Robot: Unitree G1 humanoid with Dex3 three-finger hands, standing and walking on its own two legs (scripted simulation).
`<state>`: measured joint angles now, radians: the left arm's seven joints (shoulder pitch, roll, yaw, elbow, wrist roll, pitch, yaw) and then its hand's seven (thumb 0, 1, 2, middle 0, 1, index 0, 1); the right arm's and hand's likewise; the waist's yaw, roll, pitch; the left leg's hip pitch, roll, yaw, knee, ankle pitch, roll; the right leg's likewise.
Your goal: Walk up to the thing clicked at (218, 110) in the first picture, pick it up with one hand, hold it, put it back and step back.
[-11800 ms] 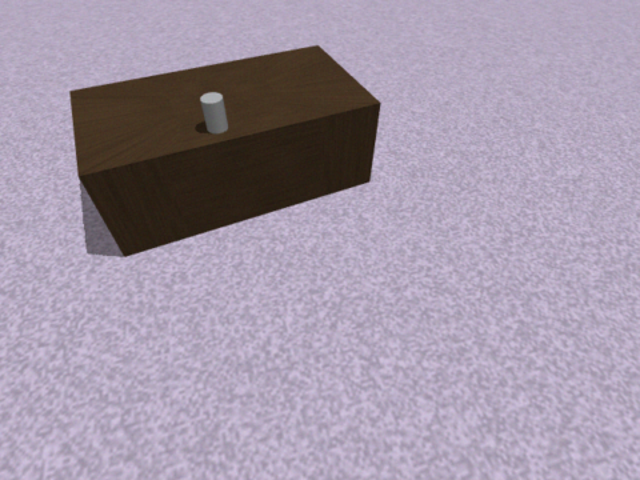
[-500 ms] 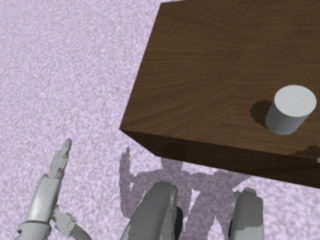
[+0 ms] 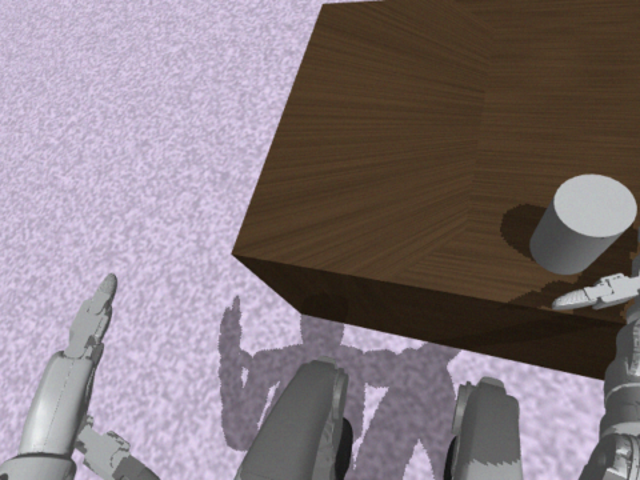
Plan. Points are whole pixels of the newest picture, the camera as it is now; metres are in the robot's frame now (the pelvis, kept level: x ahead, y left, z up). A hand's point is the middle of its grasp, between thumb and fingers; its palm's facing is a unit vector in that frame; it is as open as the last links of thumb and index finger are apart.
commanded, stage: rest palm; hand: right
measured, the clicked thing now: (576, 228) +0.47 -0.22 -0.08
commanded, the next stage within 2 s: close in 0.16 s
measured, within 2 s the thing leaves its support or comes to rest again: leaves its support in 1.28 s
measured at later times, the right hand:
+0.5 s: hand (578, 232) +0.45 -0.22 -0.06, palm faces +0.21 +0.98 +0.02, open 16.5 cm
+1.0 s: hand (578, 227) +0.46 -0.22 -0.06, palm faces +0.21 +0.98 +0.01, open 10.9 cm
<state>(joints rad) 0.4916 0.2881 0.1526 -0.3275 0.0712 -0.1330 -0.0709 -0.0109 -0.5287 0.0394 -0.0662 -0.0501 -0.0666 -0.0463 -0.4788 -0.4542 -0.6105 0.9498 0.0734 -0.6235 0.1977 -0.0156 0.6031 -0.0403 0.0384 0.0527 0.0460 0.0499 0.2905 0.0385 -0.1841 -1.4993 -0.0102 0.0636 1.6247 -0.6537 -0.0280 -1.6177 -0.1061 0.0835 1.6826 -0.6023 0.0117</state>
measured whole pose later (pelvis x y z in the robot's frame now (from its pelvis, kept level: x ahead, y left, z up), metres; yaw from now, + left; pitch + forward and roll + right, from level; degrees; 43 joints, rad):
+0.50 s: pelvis +0.00 +0.00 -0.01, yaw +0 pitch +31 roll +6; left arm 0.49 0.30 0.19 -0.42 0.08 -0.12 -0.09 -0.01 -0.55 0.06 -0.06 -0.05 -0.06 -0.06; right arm -0.52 -0.45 -0.59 0.97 0.01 -0.65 0.11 -0.02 0.61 -0.06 0.33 0.20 0.34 0.20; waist 0.33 0.05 -0.17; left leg -1.53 -0.01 0.06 1.65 -0.66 -0.02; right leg -1.64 -0.11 0.09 1.70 -0.61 0.02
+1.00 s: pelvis -0.01 +0.00 -0.01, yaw +0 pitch +31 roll +6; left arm 0.50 0.31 0.19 -0.44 0.07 -0.11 -0.09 -0.01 -0.52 0.03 -0.06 -0.04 -0.06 -0.04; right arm -0.55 -0.47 -0.58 0.97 0.00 -0.62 0.09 0.00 0.43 -0.73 0.76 0.79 0.81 0.81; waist 0.33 0.05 -0.18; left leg -1.54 -0.02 0.06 1.65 -0.65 -0.02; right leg -1.65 -0.11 0.08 1.70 -0.60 0.02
